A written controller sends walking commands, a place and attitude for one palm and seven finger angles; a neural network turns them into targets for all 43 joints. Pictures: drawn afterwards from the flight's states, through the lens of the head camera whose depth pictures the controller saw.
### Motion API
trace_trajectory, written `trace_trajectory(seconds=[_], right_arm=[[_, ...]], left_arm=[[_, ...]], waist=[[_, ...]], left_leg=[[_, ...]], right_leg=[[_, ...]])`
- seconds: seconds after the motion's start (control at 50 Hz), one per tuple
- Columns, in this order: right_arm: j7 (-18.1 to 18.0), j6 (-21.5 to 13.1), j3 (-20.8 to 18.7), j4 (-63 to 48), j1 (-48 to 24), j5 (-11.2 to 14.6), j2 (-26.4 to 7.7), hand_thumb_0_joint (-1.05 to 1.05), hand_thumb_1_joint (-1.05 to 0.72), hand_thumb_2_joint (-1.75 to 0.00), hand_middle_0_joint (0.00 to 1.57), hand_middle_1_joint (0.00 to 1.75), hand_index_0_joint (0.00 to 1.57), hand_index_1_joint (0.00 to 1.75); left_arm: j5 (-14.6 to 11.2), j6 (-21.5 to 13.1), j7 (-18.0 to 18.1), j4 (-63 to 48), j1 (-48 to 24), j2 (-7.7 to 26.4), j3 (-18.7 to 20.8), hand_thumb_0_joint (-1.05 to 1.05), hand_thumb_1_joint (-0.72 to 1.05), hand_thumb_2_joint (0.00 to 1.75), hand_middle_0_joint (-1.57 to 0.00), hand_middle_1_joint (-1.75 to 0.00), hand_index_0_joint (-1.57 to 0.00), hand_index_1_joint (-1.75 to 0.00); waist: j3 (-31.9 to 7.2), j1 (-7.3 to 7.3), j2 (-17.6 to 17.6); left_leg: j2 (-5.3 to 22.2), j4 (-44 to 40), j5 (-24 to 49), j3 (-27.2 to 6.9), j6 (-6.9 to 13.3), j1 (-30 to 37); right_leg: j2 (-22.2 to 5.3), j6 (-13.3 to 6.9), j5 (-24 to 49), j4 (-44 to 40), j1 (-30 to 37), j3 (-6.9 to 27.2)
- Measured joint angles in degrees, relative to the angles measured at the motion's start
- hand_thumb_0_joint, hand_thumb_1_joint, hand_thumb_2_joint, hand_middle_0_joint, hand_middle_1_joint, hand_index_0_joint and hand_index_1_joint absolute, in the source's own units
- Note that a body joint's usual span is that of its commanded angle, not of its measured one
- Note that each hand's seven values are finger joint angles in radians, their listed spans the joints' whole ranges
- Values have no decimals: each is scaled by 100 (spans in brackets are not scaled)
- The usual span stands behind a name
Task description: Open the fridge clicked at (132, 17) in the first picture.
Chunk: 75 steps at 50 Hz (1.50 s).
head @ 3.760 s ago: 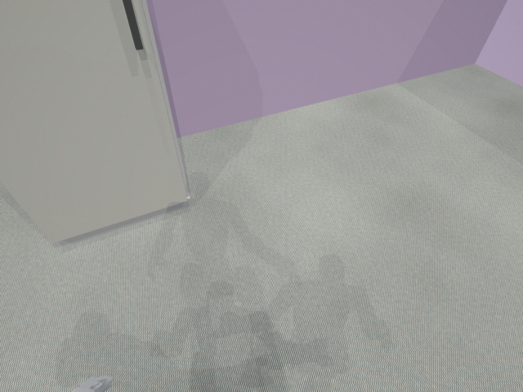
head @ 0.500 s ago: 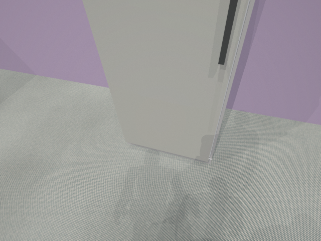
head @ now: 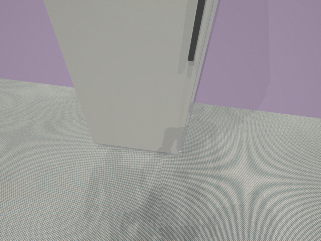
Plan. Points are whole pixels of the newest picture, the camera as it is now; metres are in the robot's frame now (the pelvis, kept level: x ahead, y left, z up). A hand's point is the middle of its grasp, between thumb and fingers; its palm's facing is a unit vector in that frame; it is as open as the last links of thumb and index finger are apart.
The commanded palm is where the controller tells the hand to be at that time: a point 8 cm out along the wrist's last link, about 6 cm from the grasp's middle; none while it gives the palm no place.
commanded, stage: take the last steps up to it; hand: right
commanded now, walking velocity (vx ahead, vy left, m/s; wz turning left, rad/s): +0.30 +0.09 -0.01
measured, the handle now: (200, 5) +0.75 -0.07 +0.26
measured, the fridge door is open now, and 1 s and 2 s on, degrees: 0 0 0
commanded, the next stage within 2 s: come to a stop and stand still in 0.90 s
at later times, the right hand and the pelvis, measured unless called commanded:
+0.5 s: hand out of the picture +0.10 -0.20 -0.17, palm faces -0.02 +0.99 -0.15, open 7.4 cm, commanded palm none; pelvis +0.07 -0.01 +0.01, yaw +1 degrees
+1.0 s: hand (196, 209) +0.26 -0.11 -0.18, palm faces +0.07 +0.99 -0.16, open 7.3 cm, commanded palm none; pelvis +0.24 +0.06 +0.00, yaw -1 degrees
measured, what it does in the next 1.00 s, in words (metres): walks ahead: right foot, then left foot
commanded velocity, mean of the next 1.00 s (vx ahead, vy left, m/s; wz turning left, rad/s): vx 0.24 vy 0.09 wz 0.01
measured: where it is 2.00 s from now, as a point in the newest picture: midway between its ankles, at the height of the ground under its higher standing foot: outside the picture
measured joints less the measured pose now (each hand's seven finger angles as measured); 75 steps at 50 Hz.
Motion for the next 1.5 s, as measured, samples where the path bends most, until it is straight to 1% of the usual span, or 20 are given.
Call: trace_trajectory(seconds=[0.08, 0.14, 0.22, 0.28, 0.34, 0.44, 0.6, 0.64, 0.7, 0.74, 0.78, 0.9, 1.02, 1.06, 1.1, 1.16, 1.26, 1.36, 1.42, 1.5], right_arm=[[26, -57, 18, 61, 111, -31, 1, 1, -92, -90, 20, 29, 20, 30], [84, -55, 8, 186, 308, 10, -61, 1, -92, -90, 20, 29, 20, 30], [179, 135, -71, 429, 548, -1, -192, 1, -92, -90, 20, 29, 20, 30], [279, 161, -130, 529, 572, -36, -238, 1, -92, -90, 20, 29, 20, 30], [331, 98, -166, 503, 515, -32, -262, 1, -92, -90, 20, 29, 20, 30], [343, 113, -193, 476, 294, -24, -283, 1, -91, -90, 20, 29, 19, 30], [380, 22, -162, 333, -423, 28, -188, 1, -91, -90, 19, 29, 19, 30], [383, -144, -156, 245, -566, 25, -167, 1, -91, -90, 19, 29, 19, 30], [294, -397, -153, 154, -746, 58, -54, 0, -91, -90, 20, 29, 20, 30], [243, -421, -123, 151, -692, 76, 16, 0, -91, -90, 20, 29, 20, 30], [139, -422, -157, 181, -569, 110, 71, -1, -92, -90, 20, 29, 20, 30], [41, -424, -72, 351, -163, 36, -16, -2, -95, -90, 20, 29, 20, 30], [78, -375, 3, 574, 272, 32, 36, -1, -93, -90, 20, 29, 20, 30], [65, -337, 21, 657, 445, 63, 60, 0, -92, -90, 20, 29, 20, 30], [14, -238, 48, 758, 513, 117, 52, 0, -92, -90, 20, 29, 20, 30], [-50, -78, 109, 806, 552, 136, 126, 0, -92, -90, 20, 29, 20, 30], [-46, 119, 56, 582, 307, 88, 196, 0, -91, -90, 20, 29, 20, 30], [-56, 215, -146, 254, 100, 45, -44, 0, -91, -90, 20, 29, 20, 30], [-52, 200, -195, 134, 57, 38, -148, 0, -91, -90, 20, 29, 20, 30], [-41, 21, -133, 74, 215, -14, -184, 0, -91, -90, 20, 29, 19, 30]], left_arm=[[32, -89, -30, -41, -52, -76, -53, 1, 91, 90, -19, -30, -20, -30], [60, -248, -40, -63, 18, -165, -122, 1, 91, 90, -19, -30, -20, -30], [121, -440, 3, -61, 226, -422, -200, 1, 91, 90, -20, -30, -20, -30], [114, -525, 98, 19, 521, -522, -240, 0, 91, 90, -20, -30, -20, -30], [88, -581, 143, 188, 798, -569, -265, 0, 91, 90, -20, -30, -20, -30], [69, -635, 192, 448, 1202, -650, -256, 1, 91, 90, -20, -30, -21, -30], [137, -605, 158, 737, 1609, -647, -192, 1, 91, 90, -20, -30, -21, -30], [106, -581, 130, 809, 1705, -631, -180, 1, 90, 90, -20, -30, -21, -30], [7, -439, 84, 874, 1487, -573, -187, 1, 91, 90, -20, -30, -20, -30], [-1, -391, 66, 820, 1259, -518, -150, 1, 91, 90, -20, -30, -20, -30], [26, -389, 66, 673, 1006, -449, -103, 1, 91, 90, -20, -30, -20, -30], [64, -433, 60, 131, 228, -310, -55, 1, 91, 90, -19, -30, -20, -30], [54, -529, -13, -70, -255, -402, -148, 0, 91, 90, -19, -30, -20, -30], [57, -590, 0, -59, -310, -449, -207, 0, 91, 90, -19, -30, -20, -30], [52, -630, 61, -6, -377, -570, -283, 0, 91, 90, -19, -30, -20, -30], [-4, -581, 167, 52, -470, -680, -397, 0, 91, 90, -19, -30, -20, -30], [-68, -467, 281, -92, -711, -641, -247, -2, 93, 90, -20, -30, -21, -30], [5, -279, 203, -137, -756, -460, -127, -3, 93, 90, -20, -30, -21, -30], [43, -193, 138, -82, -627, -344, -64, -2, 93, 90, -20, -30, -21, -30], [15, -102, 80, 2, -369, -228, -18, 0, 92, 90, -20, -30, -20, -30]], waist=[[-25, -84, 151], [-127, -135, 241], [-191, -105, 482], [-183, -13, 465], [-102, 5, 429], [25, 76, 415], [199, 403, 241], [199, 404, 168], [327, 330, 37], [278, 256, 41], [180, 215, 32], [-69, 168, -25], [-57, -55, 86], [-41, -131, 147], [24, -208, 375], [106, -308, 462], [440, -209, 223], [493, -171, 173], [357, -149, 155], [50, -154, 183]], left_leg=[[49, -38, 29, 128, -52, 0], [40, 171, -96, 189, -119, -113], [-57, 1688, -907, -170, -25, -723], [-107, 2742, -453, -314, -8, -1295], [-26, 3055, 42, -421, -71, -1697], [142, 2802, 405, -484, -163, -2056], [74, 883, 280, -140, 1, -1626], [-53, 342, 596, -30, 125, -1259], [-153, 776, 374, 132, 268, -1179], [-206, 623, 176, 189, 305, -908], [-280, 282, 218, 252, 301, -589], [-477, -445, 224, 414, 347, 110], [-571, -441, -154, 474, 257, 560], [-549, -168, -427, 468, 182, 624], [-353, 332, -621, 311, 71, 522], [-206, 1047, -1285, -92, -104, 159], [-80, 1911, -1344, -475, -177, -650], [-82, 2640, -1123, -611, -203, -1229], [-43, 2198, -931, -505, -172, -1042], [23, 620, -347, -449, -124, -350]], right_leg=[[-156, -14, 34, -911, 419, -156], [-206, -93, 375, -2128, 1003, -281], [-160, -300, 530, -2322, 1199, -436], [-173, -282, 739, -2888, 1522, -444], [-167, -283, 925, -3399, 1829, -467], [-173, -201, 919, -3801, 2231, -587], [-416, 167, 321, -3544, 2584, -693], [-560, 248, -66, -2971, 2477, -649], [-645, -98, -450, -488, 1472, -188], [-558, -235, -210, 747, 781, -65], [-564, -254, 138, 1176, 236, -100], [-597, -99, 682, 141, -499, -355], [-469, -111, 964, -1533, -78, -516], [-385, -213, 1489, -2115, 277, -552], [-241, -460, 1321, -2067, 419, -671], [-161, -575, 1158, -2290, 683, -858], [-183, -581, 1492, -2749, 799, -852], [-345, -459, 1662, -2772, 646, -788], [-402, -350, 1708, -2694, 538, -723], [-374, -172, 1445, -2246, 266, -706]])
